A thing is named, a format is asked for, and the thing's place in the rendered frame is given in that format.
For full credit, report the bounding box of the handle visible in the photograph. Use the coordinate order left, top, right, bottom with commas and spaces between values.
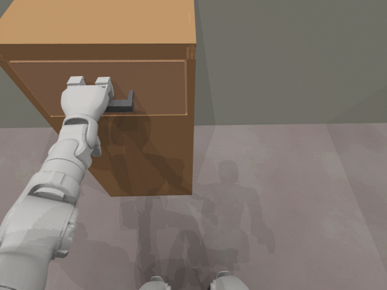
105, 90, 134, 112

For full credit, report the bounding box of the left robot hand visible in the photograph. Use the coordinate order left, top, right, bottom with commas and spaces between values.
61, 76, 114, 157

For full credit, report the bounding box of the left robot shin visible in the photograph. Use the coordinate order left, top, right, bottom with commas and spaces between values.
150, 276, 164, 282

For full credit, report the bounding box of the drawer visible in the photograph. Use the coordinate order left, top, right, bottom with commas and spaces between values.
10, 60, 186, 115

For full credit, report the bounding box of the robot right thigh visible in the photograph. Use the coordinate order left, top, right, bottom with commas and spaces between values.
210, 275, 249, 290

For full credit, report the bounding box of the left robot upper arm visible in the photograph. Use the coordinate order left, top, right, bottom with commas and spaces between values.
0, 195, 79, 290

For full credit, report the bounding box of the cabinet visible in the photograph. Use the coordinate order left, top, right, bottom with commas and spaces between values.
0, 0, 197, 197

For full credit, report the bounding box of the left robot forearm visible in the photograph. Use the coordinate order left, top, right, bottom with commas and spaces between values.
0, 114, 98, 247

